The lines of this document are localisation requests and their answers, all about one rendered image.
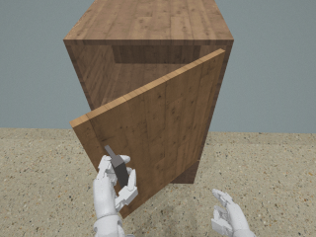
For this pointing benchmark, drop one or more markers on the robot left forearm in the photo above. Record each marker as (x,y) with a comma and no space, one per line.
(109,226)

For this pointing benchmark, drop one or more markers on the left robot hand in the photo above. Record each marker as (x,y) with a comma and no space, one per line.
(104,193)

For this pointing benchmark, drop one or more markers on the right robot hand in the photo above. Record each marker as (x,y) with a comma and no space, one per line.
(228,221)

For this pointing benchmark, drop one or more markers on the cupboard door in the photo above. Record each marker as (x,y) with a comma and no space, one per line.
(160,126)

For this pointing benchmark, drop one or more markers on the handle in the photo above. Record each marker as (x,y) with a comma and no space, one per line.
(119,167)

